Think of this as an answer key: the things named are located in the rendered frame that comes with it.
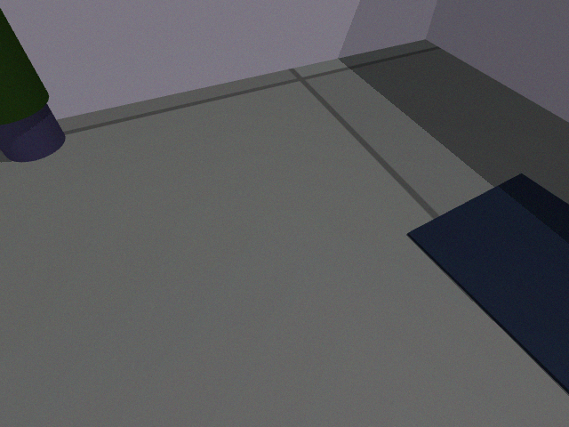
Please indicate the potted plant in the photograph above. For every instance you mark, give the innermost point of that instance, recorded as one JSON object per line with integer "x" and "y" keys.
{"x": 28, "y": 129}

